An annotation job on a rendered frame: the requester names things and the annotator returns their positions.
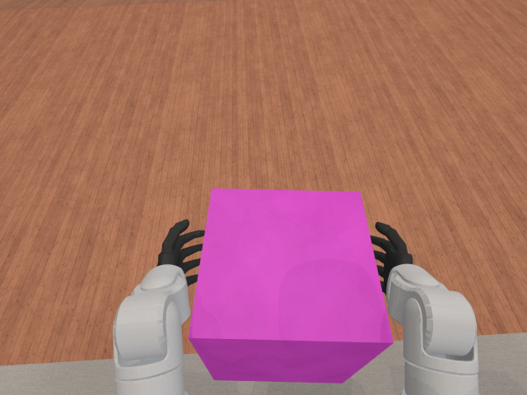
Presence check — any right robot hand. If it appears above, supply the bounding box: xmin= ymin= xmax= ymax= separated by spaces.
xmin=370 ymin=222 xmax=413 ymax=295

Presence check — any left robot hand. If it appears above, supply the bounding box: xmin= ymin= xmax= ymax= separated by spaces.
xmin=157 ymin=219 xmax=205 ymax=286

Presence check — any carton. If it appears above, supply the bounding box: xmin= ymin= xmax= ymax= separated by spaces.
xmin=189 ymin=188 xmax=394 ymax=383

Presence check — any right robot forearm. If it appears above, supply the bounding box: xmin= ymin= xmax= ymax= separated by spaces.
xmin=386 ymin=264 xmax=479 ymax=395

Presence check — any left robot forearm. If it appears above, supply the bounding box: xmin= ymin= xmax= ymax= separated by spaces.
xmin=113 ymin=264 xmax=191 ymax=395

